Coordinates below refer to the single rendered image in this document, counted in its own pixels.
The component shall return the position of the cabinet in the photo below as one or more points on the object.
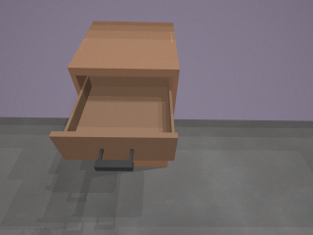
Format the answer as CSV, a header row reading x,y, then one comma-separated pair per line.
x,y
128,49

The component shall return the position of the handle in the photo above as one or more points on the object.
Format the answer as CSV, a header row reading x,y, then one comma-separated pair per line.
x,y
114,165

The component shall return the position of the drawer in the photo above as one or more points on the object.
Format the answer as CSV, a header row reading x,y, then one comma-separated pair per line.
x,y
117,114

